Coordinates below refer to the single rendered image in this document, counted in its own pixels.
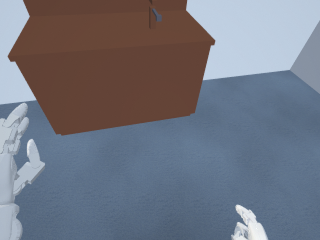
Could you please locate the counter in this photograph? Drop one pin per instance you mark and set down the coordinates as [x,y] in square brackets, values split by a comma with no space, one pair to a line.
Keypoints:
[100,64]

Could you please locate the robot left forearm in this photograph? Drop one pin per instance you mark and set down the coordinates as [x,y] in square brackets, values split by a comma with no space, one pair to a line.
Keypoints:
[10,227]

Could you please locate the left robot hand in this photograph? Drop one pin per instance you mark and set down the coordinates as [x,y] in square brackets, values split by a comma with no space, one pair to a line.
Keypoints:
[11,130]

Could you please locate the right robot hand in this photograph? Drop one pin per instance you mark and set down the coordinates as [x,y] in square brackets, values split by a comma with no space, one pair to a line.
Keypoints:
[254,230]

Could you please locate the tap lever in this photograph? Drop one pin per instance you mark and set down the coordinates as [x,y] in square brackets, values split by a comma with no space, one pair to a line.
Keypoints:
[158,16]

